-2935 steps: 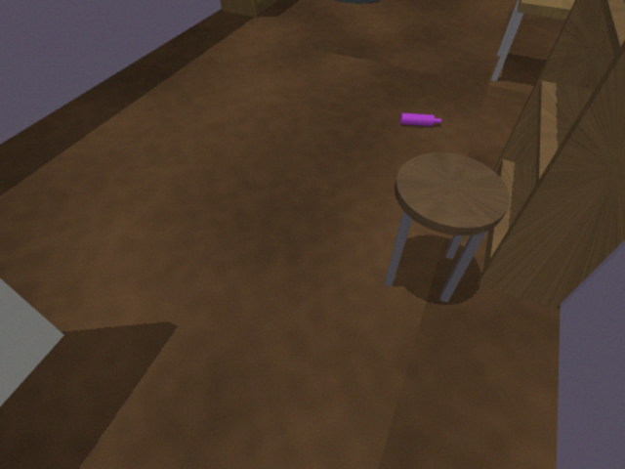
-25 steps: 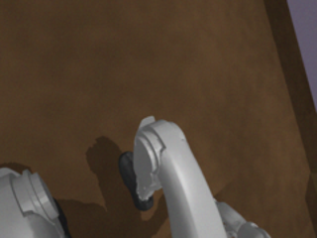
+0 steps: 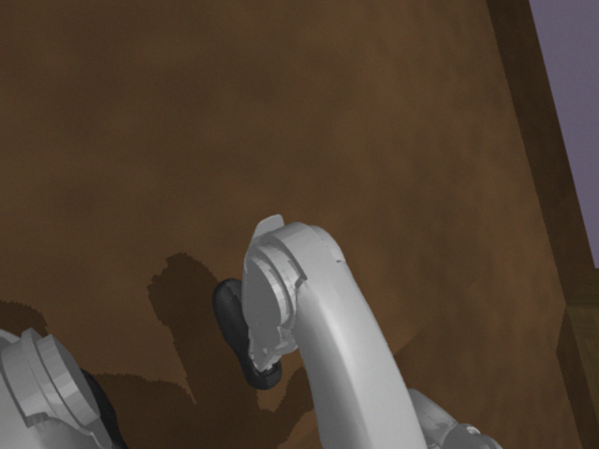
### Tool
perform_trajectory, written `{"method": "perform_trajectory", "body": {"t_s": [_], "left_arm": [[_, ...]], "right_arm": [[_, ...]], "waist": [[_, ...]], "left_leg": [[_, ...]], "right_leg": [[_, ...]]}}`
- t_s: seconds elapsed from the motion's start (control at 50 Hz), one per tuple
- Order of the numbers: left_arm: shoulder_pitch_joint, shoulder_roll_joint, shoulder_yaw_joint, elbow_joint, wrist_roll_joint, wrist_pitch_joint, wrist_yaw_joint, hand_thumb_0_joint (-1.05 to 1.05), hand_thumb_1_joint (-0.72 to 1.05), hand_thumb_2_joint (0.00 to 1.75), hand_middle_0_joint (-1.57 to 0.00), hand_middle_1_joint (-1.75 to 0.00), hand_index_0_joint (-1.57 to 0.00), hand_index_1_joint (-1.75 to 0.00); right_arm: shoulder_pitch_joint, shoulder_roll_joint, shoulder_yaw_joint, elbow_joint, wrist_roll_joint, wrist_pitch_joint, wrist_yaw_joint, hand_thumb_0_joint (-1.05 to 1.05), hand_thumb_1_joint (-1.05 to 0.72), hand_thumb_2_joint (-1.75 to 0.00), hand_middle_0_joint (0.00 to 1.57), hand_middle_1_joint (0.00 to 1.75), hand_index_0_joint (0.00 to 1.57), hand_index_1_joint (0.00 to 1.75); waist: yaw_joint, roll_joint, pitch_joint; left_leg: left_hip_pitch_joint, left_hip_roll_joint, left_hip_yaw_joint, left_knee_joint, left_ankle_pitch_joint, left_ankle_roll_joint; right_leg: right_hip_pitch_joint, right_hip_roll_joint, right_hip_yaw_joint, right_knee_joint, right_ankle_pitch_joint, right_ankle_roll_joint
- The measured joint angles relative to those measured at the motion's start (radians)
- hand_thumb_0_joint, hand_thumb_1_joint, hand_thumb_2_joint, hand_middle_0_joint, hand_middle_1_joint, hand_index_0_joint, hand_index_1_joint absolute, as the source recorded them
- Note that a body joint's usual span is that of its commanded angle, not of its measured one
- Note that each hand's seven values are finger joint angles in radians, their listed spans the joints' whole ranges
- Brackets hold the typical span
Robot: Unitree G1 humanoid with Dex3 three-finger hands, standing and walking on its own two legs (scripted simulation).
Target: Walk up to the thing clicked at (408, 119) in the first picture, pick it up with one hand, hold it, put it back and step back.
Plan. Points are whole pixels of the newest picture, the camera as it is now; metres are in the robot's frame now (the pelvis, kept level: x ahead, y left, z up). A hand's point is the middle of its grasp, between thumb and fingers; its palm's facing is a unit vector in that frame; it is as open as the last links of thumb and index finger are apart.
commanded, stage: close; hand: left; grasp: from above
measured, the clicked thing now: out of the picture +0.45 +0.41 -0.28
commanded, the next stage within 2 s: settle in 1.58 s
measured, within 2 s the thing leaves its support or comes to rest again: leaves its support in 2.00 s
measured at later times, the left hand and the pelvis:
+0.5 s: hand out of the picture +0.45 +0.37 -0.25, palm faces -0.37 -0.27 -0.89, open 12.7 cm; pelvis +0.00 +0.00 +0.00, yaw +0 degrees
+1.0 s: hand out of the picture +0.45 +0.37 -0.26, palm faces -0.38 -0.27 -0.89, open 10.7 cm; pelvis +0.00 +0.00 +0.01, yaw +0 degrees
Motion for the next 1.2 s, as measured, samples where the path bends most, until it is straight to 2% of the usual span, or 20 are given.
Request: {"method": "perform_trajectory", "body": {"t_s": [0.22,0.38,0.54,0.88,1.02,1.2], "left_arm": [[-0.004,0.006,-0.006,0.005,0.000,-0.001,0.014,0.00,-0.41,0.94,-0.16,-0.97,-0.16,-0.98],[-0.010,0.007,-0.018,-0.004,-0.016,0.012,0.002,0.00,-0.33,0.85,-0.22,-0.91,-0.23,-0.91],[0.003,0.004,-0.012,-0.011,-0.021,0.009,-0.004,0.00,-0.25,0.79,-0.29,-0.85,-0.29,-0.84],[-0.005,0.000,-0.030,-0.037,-0.016,0.003,-0.002,0.00,-0.07,0.67,-0.43,-0.73,-0.44,-0.72],[0.001,0.002,-0.011,-0.029,-0.016,0.012,-0.003,0.00,0.01,0.62,-0.48,-0.69,-0.50,-0.68],[0.008,0.012,-0.014,-0.027,-0.023,0.005,-0.007,0.00,0.10,0.58,-0.55,-0.65,-0.58,-0.64]], "right_arm": [[-0.012,-0.001,0.001,0.005,-0.003,-0.003,0.004,0.00,-0.90,-0.89,0.20,0.30,0.20,0.29],[-0.021,-0.005,-0.006,0.002,0.002,-0.008,0.003,0.00,-0.90,-0.89,0.20,0.30,0.20,0.29],[-0.017,-0.006,-0.002,-0.003,0.008,0.001,-0.001,0.00,-0.89,-0.89,0.20,0.30,0.20,0.29],[-0.021,-0.004,-0.007,-0.002,0.007,0.000,-0.005,0.00,-0.89,-0.89,0.20,0.30,0.20,0.29],[-0.024,-0.003,-0.003,-0.009,0.009,0.001,-0.005,0.00,-0.89,-0.89,0.20,0.30,0.20,0.29],[-0.022,-0.003,0.002,-0.006,0.009,0.006,-0.007,0.00,-0.89,-0.89,0.20,0.30,0.20,0.29]], "waist": [[-0.001,0.000,0.000],[-0.003,0.000,0.005],[-0.002,-0.004,0.010],[0.009,-0.009,0.009],[0.003,-0.006,0.008],[0.003,-0.006,0.014]], "left_leg": [[0.005,0.002,-0.006,-0.002,-0.005,-0.004],[0.005,0.003,-0.005,-0.006,-0.001,-0.003],[0.008,0.004,-0.005,-0.010,0.003,-0.001],[0.010,0.004,-0.004,-0.014,-0.004,-0.002],[0.009,0.003,-0.006,-0.014,-0.003,-0.001],[0.007,0.004,-0.006,-0.012,-0.001,0.000]], "right_leg": [[0.002,0.002,-0.005,-0.004,-0.001,0.000],[0.002,0.003,-0.004,-0.008,0.004,0.002],[0.006,0.004,-0.004,-0.014,0.009,0.002],[0.009,0.004,-0.005,-0.019,0.002,0.000],[0.009,0.004,-0.007,-0.020,0.003,0.000],[0.007,0.005,-0.006,-0.018,0.006,0.002]]}}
